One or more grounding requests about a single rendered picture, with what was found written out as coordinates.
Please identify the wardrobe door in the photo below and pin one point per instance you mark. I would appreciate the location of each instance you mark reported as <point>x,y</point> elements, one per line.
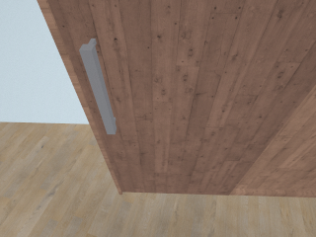
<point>289,161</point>
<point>199,88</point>

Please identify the handle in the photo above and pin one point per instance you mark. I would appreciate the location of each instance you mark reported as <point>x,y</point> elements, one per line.
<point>94,72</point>

